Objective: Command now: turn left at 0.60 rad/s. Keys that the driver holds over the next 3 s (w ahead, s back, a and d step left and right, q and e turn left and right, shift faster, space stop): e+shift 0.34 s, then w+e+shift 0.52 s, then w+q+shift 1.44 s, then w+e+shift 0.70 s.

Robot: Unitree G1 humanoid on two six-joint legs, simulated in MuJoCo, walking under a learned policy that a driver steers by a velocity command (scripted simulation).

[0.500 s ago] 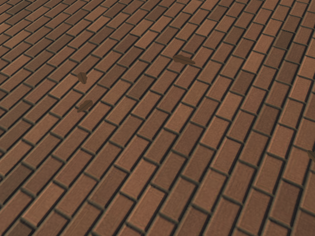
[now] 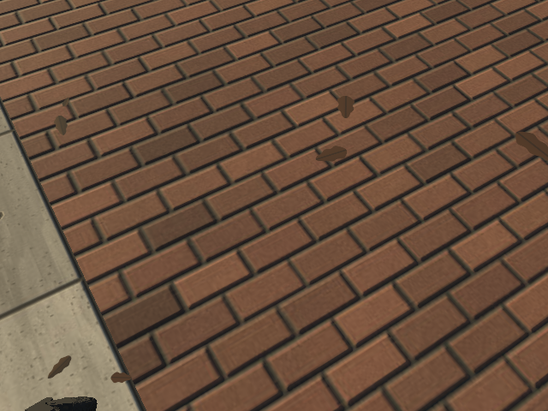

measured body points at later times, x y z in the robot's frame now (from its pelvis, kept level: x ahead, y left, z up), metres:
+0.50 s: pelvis +0.04 -0.02 +0.00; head +0.06 -0.02 +0.45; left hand +0.27 +0.22 -0.08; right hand +0.07 -0.33 -0.10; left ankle +0.01 +0.10 -0.74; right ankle +0.04 -0.15 -0.68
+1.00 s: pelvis +0.27 -0.26 -0.02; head +0.29 -0.28 +0.43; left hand +0.54 -0.13 -0.13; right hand +0.15 -0.50 -0.15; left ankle +0.26 -0.06 -0.62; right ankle +0.25 -0.30 -0.74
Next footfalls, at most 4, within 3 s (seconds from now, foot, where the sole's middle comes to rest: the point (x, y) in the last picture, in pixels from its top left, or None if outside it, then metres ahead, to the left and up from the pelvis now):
0.12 right None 0.09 -0.13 -0.77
0.86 right None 0.29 -0.33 -0.77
1.32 left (477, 314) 0.68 -0.52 -0.77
1.72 right None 0.97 -0.85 -0.77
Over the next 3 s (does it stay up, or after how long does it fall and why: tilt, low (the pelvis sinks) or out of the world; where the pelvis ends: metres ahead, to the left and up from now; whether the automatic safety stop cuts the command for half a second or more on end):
stays up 1.97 -0.43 -0.02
